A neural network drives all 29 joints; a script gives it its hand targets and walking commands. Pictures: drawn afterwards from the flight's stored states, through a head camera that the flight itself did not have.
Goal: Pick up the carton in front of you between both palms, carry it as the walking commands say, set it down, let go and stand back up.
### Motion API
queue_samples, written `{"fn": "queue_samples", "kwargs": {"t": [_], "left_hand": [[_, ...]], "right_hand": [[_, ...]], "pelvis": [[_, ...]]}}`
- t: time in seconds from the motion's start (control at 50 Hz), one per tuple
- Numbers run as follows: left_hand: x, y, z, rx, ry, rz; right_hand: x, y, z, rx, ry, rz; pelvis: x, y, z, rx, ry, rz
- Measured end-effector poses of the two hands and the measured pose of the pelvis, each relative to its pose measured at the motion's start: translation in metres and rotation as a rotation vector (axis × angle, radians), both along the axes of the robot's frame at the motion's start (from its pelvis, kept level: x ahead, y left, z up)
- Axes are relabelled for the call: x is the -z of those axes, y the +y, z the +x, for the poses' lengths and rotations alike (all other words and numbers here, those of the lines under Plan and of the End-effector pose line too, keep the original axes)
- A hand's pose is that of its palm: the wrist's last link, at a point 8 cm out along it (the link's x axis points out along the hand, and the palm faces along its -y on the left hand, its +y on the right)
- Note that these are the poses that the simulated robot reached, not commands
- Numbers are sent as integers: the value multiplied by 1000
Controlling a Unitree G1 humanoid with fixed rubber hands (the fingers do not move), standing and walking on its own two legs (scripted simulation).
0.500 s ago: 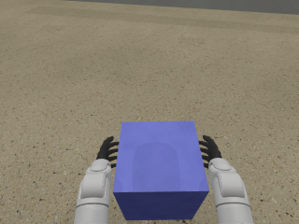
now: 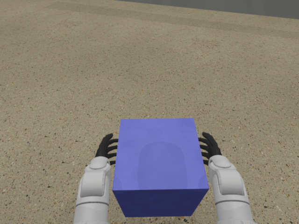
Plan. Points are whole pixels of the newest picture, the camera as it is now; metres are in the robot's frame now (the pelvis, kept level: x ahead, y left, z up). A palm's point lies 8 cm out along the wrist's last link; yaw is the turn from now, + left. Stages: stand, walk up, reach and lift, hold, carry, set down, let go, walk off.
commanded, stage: hold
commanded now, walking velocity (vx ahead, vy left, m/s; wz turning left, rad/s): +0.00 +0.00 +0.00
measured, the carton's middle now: (157, 170) +0.29 +0.00 -0.04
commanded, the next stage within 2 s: set down in 0.70 s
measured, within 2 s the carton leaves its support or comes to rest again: neither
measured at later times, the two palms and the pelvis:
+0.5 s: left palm (104, 162) +0.26 +0.14 +0.04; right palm (220, 163) +0.26 -0.16 +0.05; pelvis -0.03 -0.01 +0.00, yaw +0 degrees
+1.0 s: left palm (109, 153) +0.31 +0.14 +0.01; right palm (212, 153) +0.31 -0.16 +0.01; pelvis +0.00 +0.00 -0.01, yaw -1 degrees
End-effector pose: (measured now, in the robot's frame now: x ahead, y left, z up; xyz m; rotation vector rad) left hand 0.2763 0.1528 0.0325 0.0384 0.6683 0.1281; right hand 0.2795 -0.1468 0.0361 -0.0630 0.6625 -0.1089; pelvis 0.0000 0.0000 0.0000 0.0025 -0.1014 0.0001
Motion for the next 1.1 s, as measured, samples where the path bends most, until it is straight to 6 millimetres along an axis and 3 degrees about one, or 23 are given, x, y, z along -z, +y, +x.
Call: {"fn": "queue_samples", "kwargs": {"t": [0.4, 0.82, 0.96, 1.1], "left_hand": [[-11, -9, -17, 2, -14, -2], [-10, -7, 12, 6, -1, -7], [9, -8, 30, -13, 32, -32], [57, -9, 47, 0, 50, -24]], "right_hand": [[-9, -9, -20, 16, -14, 18], [-8, -7, 7, 26, -1, 17], [11, -8, 25, 45, 31, 42], [59, -9, 41, 44, 50, 31]], "pelvis": [[5, -7, -28, -2, -58, -3], [1, -2, -3, 10, -27, -2], [4, -2, 1, 12, 9, -1], [15, -5, -7, 7, 145, -3]]}}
